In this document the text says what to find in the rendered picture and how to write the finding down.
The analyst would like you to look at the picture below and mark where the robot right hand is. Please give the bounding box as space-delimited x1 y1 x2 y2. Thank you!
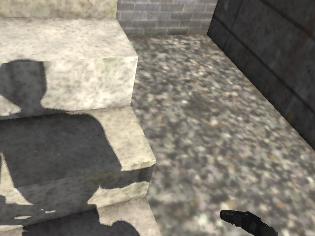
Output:
220 209 278 236

